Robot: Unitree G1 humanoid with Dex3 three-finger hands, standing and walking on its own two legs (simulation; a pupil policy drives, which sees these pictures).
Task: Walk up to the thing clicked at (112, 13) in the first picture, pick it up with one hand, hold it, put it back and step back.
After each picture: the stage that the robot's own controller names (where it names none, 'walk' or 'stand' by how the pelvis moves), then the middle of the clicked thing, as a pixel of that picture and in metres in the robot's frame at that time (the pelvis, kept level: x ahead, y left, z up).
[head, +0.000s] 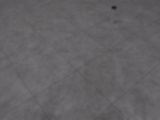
stand; (112, 15) +2.03 -0.50 -0.65
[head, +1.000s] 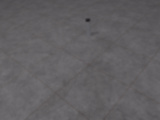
walk; (88, 27) +1.91 -0.03 -0.62
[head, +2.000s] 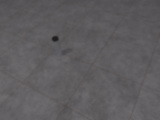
walk; (57, 46) +1.26 +0.29 -0.64
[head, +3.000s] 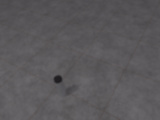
walk; (60, 86) +0.80 +0.26 -0.65
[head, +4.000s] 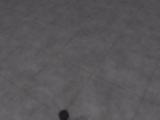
walk; out of the picture +0.48 +0.20 -0.65
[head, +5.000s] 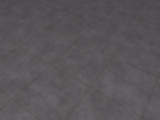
stand; out of the picture +0.37 +0.14 -0.64
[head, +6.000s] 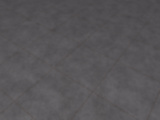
stand; out of the picture +0.34 +0.14 -0.65
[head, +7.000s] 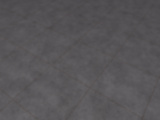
stand; out of the picture +0.36 +0.16 -0.66
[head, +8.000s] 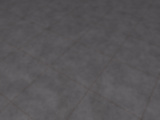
stand; out of the picture +0.35 +0.16 -0.66
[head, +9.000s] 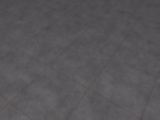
stand; out of the picture +0.34 +0.16 -0.66
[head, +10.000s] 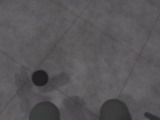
go down; (42, 83) +0.40 +0.16 -0.38
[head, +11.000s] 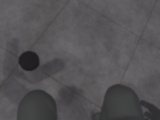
go down; (32, 69) +0.43 +0.18 -0.26
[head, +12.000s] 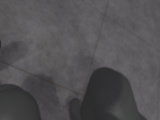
close in; out of the picture +0.43 +0.21 -0.17
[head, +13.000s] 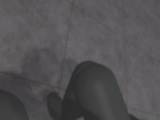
close; out of the picture +0.43 +0.23 -0.16
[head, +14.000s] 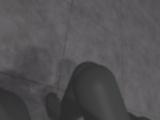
lift; out of the picture +0.43 +0.23 -0.16
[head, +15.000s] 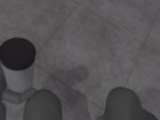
lift; (20, 76) +0.34 +0.21 -0.02
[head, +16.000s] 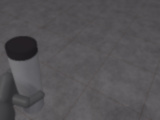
hold; (28, 80) +0.33 +0.16 +0.13
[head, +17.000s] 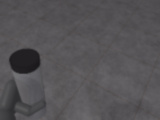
hold; (31, 89) +0.32 +0.16 +0.07
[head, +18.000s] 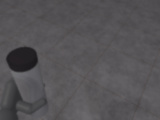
hold; (31, 87) +0.32 +0.16 +0.07
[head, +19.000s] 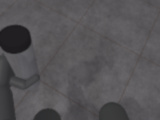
crouch; (24, 63) +0.40 +0.17 -0.01
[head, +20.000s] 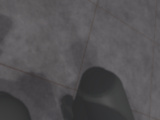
lower; out of the picture +0.47 +0.23 -0.14
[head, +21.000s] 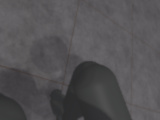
lower; out of the picture +0.47 +0.25 -0.15
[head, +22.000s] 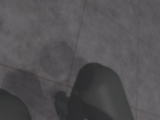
lower; out of the picture +0.46 +0.24 -0.14
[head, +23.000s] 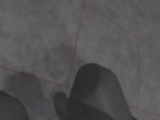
lower; out of the picture +0.45 +0.24 -0.15
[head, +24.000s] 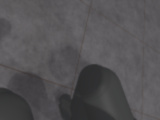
loosen; out of the picture +0.46 +0.25 -0.12
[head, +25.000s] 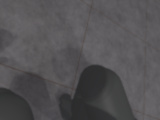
withdraw; out of the picture +0.45 +0.22 -0.18
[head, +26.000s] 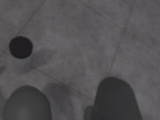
walk; (21, 58) +0.45 +0.19 -0.21
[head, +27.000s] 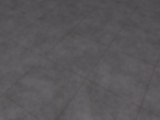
stand; out of the picture +0.38 +0.15 -0.57
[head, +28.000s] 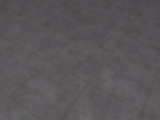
stand; out of the picture +0.39 +0.14 -0.60
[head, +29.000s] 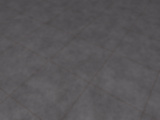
stand; out of the picture +0.39 +0.14 -0.60
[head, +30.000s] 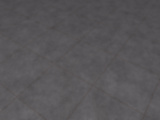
stand; out of the picture +0.41 +0.14 -0.65
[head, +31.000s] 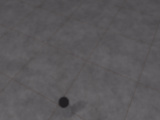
walk; (65, 108) +0.49 +0.15 -0.63
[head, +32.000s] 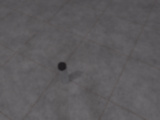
walk; (63, 73) +0.75 +0.16 -0.63
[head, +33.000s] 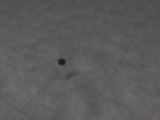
stand; (62, 70) +1.01 +0.18 -0.64
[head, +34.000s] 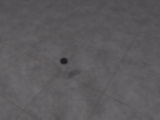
stand; (64, 69) +1.00 +0.17 -0.66
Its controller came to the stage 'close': yes
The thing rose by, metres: 0.72
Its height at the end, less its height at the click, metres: +0.00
